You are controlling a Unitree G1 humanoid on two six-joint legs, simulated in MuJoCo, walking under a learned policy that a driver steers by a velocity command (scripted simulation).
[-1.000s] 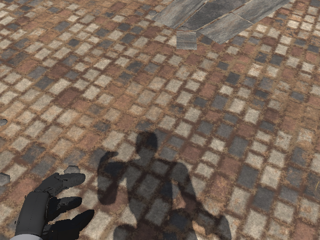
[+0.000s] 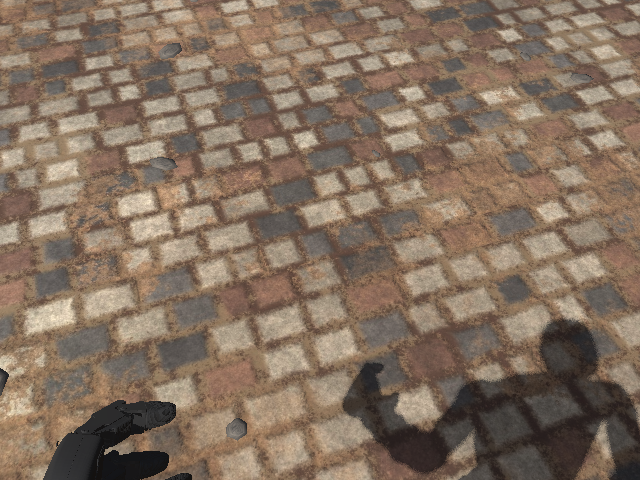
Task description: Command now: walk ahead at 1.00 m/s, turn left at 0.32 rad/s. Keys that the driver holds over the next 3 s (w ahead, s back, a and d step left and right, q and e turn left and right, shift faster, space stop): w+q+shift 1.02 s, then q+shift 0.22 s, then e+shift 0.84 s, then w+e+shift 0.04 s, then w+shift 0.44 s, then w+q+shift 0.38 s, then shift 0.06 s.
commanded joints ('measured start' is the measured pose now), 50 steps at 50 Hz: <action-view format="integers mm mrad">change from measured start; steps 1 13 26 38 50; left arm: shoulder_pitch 519 228 129 -164 317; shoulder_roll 261 84 -8 9 114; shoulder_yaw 98 73 39 32 113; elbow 41 139 30 -158 -60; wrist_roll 0 44 34 49 37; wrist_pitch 21 -21 -8 -23 -2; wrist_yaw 41 24 42 48 49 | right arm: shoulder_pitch -78 -248 160 -103 -216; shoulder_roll -131 -30 -257 -102 -117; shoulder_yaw -21 -8 -104 -49 -21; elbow -70 -156 -62 -138 -208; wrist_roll -42 52 34 40 40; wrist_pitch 12 47 66 -14 16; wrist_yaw -9 12 39 -19 -12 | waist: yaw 337 68 -103 10 211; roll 85 -31 413 40 -91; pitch -349 102 -74 77 -184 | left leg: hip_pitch -476 -971 51 -694 -1108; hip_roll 163 222 51 -31 69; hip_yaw -55 -32 -174 -307 -62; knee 737 907 349 -59 1184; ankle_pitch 970 422 521 327 156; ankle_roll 63 13 271 191 2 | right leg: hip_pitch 852 412 -6 182 891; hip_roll -150 -177 142 45 -307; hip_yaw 187 -37 -100 63 665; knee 221 -360 1153 151 -200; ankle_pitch -269 -127 -642 -23 -726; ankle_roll -50 -56 42 117 -108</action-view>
